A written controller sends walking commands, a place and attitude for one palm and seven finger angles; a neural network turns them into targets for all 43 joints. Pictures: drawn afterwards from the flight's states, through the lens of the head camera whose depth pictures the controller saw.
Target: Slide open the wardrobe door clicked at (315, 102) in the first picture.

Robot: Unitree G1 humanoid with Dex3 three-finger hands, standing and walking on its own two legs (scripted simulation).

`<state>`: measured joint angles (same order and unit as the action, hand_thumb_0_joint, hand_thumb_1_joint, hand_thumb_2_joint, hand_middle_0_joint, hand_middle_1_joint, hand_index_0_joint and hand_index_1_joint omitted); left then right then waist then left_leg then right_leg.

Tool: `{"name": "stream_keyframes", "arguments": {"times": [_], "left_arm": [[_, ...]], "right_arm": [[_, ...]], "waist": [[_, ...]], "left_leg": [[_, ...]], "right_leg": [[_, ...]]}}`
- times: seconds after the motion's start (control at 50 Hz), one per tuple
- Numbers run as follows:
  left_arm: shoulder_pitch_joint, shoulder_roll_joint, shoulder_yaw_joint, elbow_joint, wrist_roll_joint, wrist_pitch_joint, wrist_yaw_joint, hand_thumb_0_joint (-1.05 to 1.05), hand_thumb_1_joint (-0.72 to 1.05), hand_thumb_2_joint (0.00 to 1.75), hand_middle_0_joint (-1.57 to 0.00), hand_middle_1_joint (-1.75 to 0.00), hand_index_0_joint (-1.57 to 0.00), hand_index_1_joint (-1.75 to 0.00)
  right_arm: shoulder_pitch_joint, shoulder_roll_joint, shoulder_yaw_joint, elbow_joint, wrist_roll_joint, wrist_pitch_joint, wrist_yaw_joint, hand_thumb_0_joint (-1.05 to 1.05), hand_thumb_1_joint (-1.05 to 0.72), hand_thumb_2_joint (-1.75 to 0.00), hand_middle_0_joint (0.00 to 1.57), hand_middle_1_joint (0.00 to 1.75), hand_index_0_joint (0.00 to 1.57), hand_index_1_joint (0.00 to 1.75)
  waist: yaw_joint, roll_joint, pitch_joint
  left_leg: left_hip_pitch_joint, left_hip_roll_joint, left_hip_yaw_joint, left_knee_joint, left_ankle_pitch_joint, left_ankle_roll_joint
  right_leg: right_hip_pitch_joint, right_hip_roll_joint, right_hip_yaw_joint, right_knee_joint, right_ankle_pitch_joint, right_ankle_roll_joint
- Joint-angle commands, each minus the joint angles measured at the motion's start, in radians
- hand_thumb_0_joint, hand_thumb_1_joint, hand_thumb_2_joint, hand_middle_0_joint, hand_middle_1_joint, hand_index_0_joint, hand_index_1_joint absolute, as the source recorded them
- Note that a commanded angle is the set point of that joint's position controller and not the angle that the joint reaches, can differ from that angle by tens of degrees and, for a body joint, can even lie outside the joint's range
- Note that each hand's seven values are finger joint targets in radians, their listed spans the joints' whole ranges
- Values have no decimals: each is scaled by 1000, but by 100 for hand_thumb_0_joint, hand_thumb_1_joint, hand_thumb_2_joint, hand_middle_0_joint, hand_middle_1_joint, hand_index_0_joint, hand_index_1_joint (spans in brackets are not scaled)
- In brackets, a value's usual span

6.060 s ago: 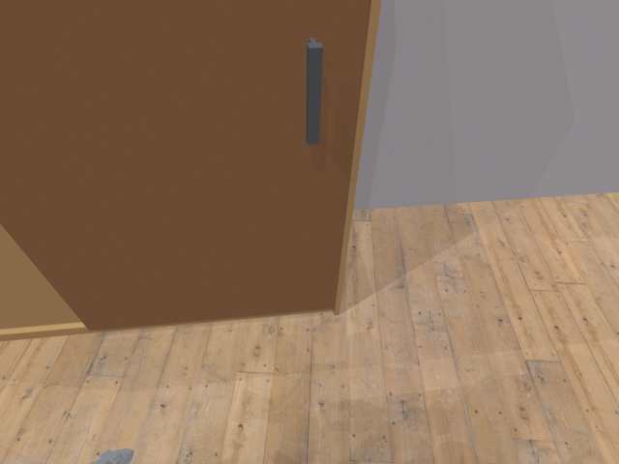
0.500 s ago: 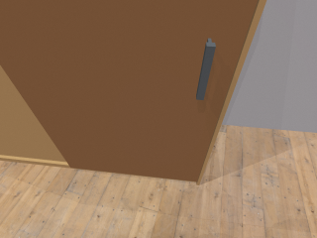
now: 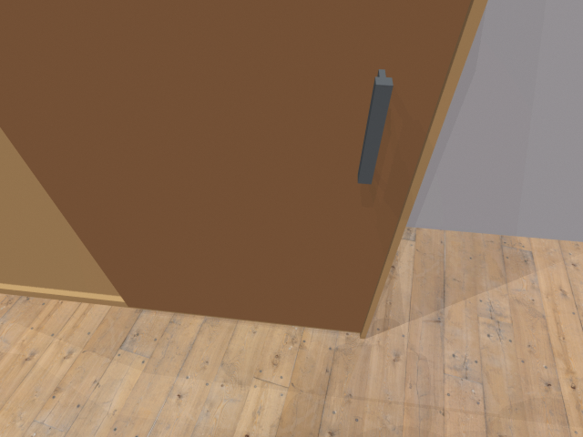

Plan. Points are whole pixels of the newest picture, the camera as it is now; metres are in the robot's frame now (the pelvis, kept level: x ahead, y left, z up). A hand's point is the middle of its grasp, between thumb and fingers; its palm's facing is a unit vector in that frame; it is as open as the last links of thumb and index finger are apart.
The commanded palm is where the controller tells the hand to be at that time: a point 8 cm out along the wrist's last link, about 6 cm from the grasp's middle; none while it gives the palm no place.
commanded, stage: look again from close up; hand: right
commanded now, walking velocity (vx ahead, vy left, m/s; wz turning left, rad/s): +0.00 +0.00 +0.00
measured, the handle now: (372, 129) +0.58 -0.10 +0.13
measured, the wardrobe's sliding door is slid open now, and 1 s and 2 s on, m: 0.00 0.00 0.00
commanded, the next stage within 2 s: shuffle to correct the standing spot in 0.66 s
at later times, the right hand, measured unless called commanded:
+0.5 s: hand out of the picture -0.01 -0.15 -0.18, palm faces +0.04 +0.99 -0.15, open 7.4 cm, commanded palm none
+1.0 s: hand out of the picture +0.00 -0.15 -0.18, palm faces +0.07 +0.99 -0.15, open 7.4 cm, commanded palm none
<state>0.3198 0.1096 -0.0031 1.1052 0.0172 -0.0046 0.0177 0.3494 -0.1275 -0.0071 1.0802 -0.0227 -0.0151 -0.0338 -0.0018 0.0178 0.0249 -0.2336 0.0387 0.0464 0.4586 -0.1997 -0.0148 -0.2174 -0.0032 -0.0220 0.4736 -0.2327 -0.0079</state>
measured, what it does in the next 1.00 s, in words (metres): stands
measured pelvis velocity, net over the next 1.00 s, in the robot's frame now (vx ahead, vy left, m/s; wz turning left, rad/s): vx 0.03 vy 0.02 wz -0.03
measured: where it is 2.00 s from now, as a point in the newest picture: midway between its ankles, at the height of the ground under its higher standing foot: outside the picture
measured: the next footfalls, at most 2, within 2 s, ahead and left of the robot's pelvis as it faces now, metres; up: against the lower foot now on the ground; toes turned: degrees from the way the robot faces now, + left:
left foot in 1.64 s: +0.34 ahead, +0.21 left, +0.00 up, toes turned +5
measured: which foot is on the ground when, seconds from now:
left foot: down 0.00-1.00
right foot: down 0.00-1.00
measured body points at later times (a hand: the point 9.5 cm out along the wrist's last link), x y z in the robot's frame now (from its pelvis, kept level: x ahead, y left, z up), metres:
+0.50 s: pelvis +0.01 +0.00 +0.00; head +0.01 +0.00 +0.45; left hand -0.01 +0.21 -0.16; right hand -0.01 -0.20 -0.16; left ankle +0.03 +0.13 -0.74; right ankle +0.02 -0.11 -0.74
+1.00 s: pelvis +0.03 +0.02 +0.00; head +0.03 +0.00 +0.45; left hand +0.00 +0.22 -0.16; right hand +0.00 -0.20 -0.17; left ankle +0.03 +0.13 -0.74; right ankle +0.02 -0.11 -0.74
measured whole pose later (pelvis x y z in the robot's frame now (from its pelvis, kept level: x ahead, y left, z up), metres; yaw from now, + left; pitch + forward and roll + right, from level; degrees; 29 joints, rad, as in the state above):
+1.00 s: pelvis +0.03 +0.02 +0.00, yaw -1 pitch +0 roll +0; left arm 0.36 0.10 0.00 1.12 0.03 0.01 0.01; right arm 0.38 -0.14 -0.02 1.09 -0.03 -0.01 -0.02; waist 0.00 0.03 -0.01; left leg -0.23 0.04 0.07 0.53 -0.30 0.00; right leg -0.21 -0.01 0.01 0.51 -0.30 0.00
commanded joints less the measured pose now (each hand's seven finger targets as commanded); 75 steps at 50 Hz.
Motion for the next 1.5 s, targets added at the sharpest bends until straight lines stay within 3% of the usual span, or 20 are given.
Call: {"name": "stream_keyframes", "arguments": {"times": [0.0, 0.18, 0.28, 0.68, 0.74, 0.86, 0.94, 1.04, 1.08, 1.12, 1.14, 1.18, 1.2, 1.22, 1.24, 1.26, 1.28, 1.32, 1.38, 1.48], "left_arm": [[69, 92, 21, -27, -3, -17, 9, 0, 90, 90, -20, -30, -20, -30], [66, 93, 19, -23, -4, -23, 11, 0, 90, 90, -20, -30, -20, -30], [65, 89, 18, -21, -4, -19, 10, 0, 90, 90, -20, -30, -20, -30], [65, 88, 16, -10, -4, -22, 13, 0, 90, 90, -20, -30, -20, -30], [62, 86, 14, -7, -4, -20, 12, 0, 90, 90, -20, -30, -20, -30], [79, 99, 28, -13, 10, -2, 6, 0, 90, 90, -20, -30, -20, -30], [85, 103, 35, -26, 10, -7, 5, 0, 90, 90, -20, -30, -20, -30], [93, 73, 31, -33, 7, -20, 8, 0, 90, 90, -20, -30, -20, -30], [80, 51, 26, -40, 6, -24, 7, 0, 90, 90, -20, -30, -20, -30], [47, 32, 27, -62, 9, -25, 4, 0, 90, 90, -20, -30, -20, -30], [15, 33, 27, -71, 11, -28, 3, 0, 90, 90, -20, -30, -20, -30], [-2, 30, 26, -72, 7, -35, -2, 0, 90, 90, -20, -30, -20, -30], [41, 28, 26, -53, 5, -40, -2, 0, 90, 90, -20, -30, -20, -30], [145, 47, 32, -8, 6, -46, 1, 0, 90, 90, -20, -30, -20, -30], [295, 136, 53, 47, 16, -55, 18, 0, 90, 90, -20, -30, -20, -30], [384, 178, 55, 83, 18, -45, 35, 0, 90, 90, -20, -30, -20, -30], [381, 170, 43, 100, 20, -37, 43, 0, 90, 90, -20, -30, -20, -30], [282, 125, 37, 62, 20, -45, 43, 0, 90, 90, -20, -30, -20, -30], [196, 137, 40, 29, 20, -55, 41, 0, 90, 90, -20, -30, -20, -30], [165, 160, 56, 9, 26, -52, 44, 0, 90, 90, -20, -30, -20, -30]], "right_arm": [[79, -74, -19, -26, 3, -12, -7, 0, -90, -90, 20, 30, 20, 30], [83, -70, -16, -16, 4, -14, -8, 0, -90, -90, 20, 30, 20, 30], [77, -73, -15, -15, 4, -14, -8, 0, -90, -90, 20, 30, 20, 30], [67, -77, -15, -10, 5, -16, -8, 0, -90, -90, 20, 30, 20, 30], [68, -75, -14, -9, 4, -13, -9, 0, -90, -90, 20, 30, 20, 30], [81, -74, -30, -17, -6, 2, 3, 0, -90, -90, 20, 30, 20, 30], [105, -66, -36, -22, -8, -4, 11, 0, -90, -90, 20, 30, 20, 30], [150, -72, -40, -2, -4, -18, 13, 0, -90, -90, 20, 30, 20, 30], [186, -92, -47, 14, -1, -22, 10, 0, -90, -90, 20, 30, 20, 30], [237, -120, -59, 32, -2, -25, 5, 0, -90, -90, 20, 30, 20, 30], [238, -115, -62, 34, -4, -28, 3, 0, -90, -90, 20, 30, 20, 30], [224, -104, -57, 39, -9, -31, 1, 0, -90, -90, 20, 30, 20, 30], [193, -97, -54, 33, -6, -28, 1, 0, -90, -90, 20, 30, 20, 30], [156, -78, -48, 28, 0, -27, 3, 0, -90, -90, 20, 30, 20, 30], [129, -36, -39, 6, 4, -25, 10, 0, -90, -90, 20, 30, 20, 30], [58, -34, -28, -30, 1, -27, 11, 0, -90, -90, 20, 30, 20, 30], [11, -67, -44, -31, -8, -14, 8, 0, -90, -90, 20, 30, 20, 30], [-17, -61, -50, -38, -14, -9, 23, 0, -90, -90, 20, 30, 20, 30], [-19, -4, -47, -45, -10, 13, 45, 0, -90, -90, 20, 30, 20, 30], [-143, -19, -54, -112, -4, 29, 64, 0, -90, -90, 20, 30, 20, 30]], "waist": [[-2, -27, 71], [-5, -27, 50], [-5, -1, 78], [-4, -25, 56], [-6, -29, 84], [-5, -32, 130], [-9, -64, 143], [-16, -6, 132], [-27, 84, 123], [-35, 172, 101], [-39, 159, 109], [-24, 111, 85], [7, 60, 60], [58, -28, 19], [101, -236, -35], [127, -291, -15], [117, -281, 64], [76, -102, 150], [33, -160, 136], [34, -235, 132]], "left_leg": [[12, 64, -80, -94, -39, 42], [32, 66, -71, -82, 13, 41], [17, 69, -77, -98, -18, 40], [31, 69, -76, -96, 15, 41], [16, 67, -76, -101, -8, 40], [-40, 44, -39, -61, -324, 36], [-27, 40, -15, -13, -287, 39], [6, 79, -58, -53, -246, 64], [71, 127, -119, -97, -213, 93], [138, 211, -213, -156, -132, 141], [147, 232, -227, -152, -48, 166], [144, 225, -175, -90, 105, 181], [87, 193, -113, -18, 142, 160], [-8, 119, -8, 140, 212, 116], [-227, 16, 92, 400, 68, 46], [-415, -30, 73, 602, -357, 24], [-464, 2, -7, 721, -366, 35], [-487, 46, -24, 753, -288, 35], [-445, 55, -7, 722, -154, 9], [-382, 63, 49, 435, -72, 5]], "right_leg": [[-90, -79, 83, -138, -45, -11], [-66, -84, 81, -135, 11, -13], [-73, -78, 72, -131, -4, -9], [-46, -85, 64, -121, 49, -5], [-58, -84, 66, -129, 22, -5], [-145, -97, 127, -172, -348, -34], [-184, -115, 168, -170, -361, -58], [-172, -86, 95, -49, -192, -44], [-211, -40, 8, 85, -101, -24], [-278, -25, -63, 235, -150, -11], [-300, -43, -61, 274, -195, -9], [-248, -63, -77, 209, -208, -10], [-125, -63, -89, 88, -137, -12], [71, -86, -49, -24, 37, -31], [289, -287, 213, -70, 339, -112], [385, -452, 366, -121, 728, -202], [327, -457, 309, -96, 865, -211], [201, -425, 209, -107, 760, -190], [122, -343, 79, -165, 524, -134], [101, -296, -31, -152, 511, -94]]}}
